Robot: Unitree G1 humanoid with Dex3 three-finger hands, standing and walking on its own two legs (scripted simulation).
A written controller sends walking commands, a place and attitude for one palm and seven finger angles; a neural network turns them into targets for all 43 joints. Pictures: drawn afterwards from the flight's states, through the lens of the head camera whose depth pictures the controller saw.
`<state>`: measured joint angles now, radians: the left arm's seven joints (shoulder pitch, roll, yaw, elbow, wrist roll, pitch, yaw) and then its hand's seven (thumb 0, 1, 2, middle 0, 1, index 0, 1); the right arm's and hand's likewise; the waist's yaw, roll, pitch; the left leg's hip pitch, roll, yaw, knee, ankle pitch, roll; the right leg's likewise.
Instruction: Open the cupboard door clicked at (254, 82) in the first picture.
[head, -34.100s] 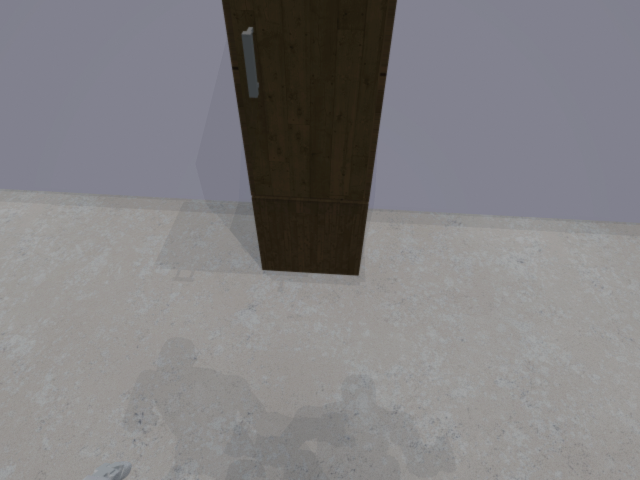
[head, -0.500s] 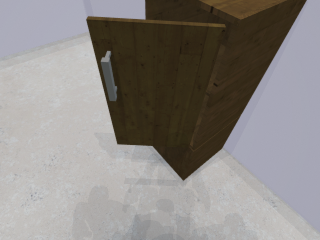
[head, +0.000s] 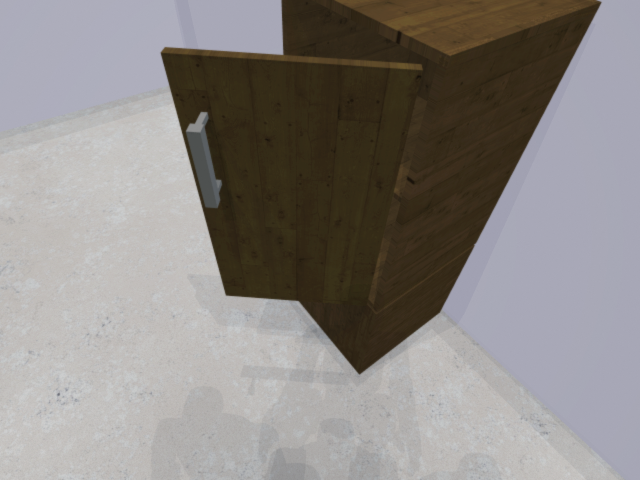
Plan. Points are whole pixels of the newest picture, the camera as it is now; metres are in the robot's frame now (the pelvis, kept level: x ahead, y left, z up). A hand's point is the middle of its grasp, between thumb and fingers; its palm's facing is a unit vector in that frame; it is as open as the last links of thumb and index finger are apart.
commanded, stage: come to a stop and stand still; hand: left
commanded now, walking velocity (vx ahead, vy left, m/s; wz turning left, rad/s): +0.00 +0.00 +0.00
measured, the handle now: (207, 161) +0.55 +0.22 +0.09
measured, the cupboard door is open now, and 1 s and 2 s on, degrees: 49 49 49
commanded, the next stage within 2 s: look again from close up in 0.02 s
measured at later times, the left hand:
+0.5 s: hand out of the picture +0.01 +0.19 -0.17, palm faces +0.01 -0.98 -0.22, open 7.4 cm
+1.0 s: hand (167, 380) +0.22 +0.20 +0.02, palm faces +0.14 -0.99 -0.05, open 7.8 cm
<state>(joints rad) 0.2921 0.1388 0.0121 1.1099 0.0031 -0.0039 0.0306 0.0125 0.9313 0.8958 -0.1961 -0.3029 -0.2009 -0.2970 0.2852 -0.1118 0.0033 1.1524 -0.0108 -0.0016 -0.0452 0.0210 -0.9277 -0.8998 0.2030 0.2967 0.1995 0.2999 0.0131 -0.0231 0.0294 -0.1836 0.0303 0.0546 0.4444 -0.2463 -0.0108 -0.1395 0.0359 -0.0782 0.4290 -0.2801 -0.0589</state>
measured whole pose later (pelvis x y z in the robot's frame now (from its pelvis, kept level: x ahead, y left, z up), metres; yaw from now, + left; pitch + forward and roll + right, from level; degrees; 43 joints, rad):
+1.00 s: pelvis -0.01 +0.03 -0.02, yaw +0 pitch +6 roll +1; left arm 0.35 0.16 0.09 0.10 -0.18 -0.31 -0.03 0.02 0.80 0.84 -0.20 -0.38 -0.20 -0.38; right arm 0.21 -0.26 -0.04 0.74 0.01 -0.27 -0.04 0.02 -0.91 -0.90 0.20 0.30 0.20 0.30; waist -0.03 0.02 -0.11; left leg -0.45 -0.03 0.05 0.69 -0.35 0.03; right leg -0.42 -0.03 -0.06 0.72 -0.40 -0.02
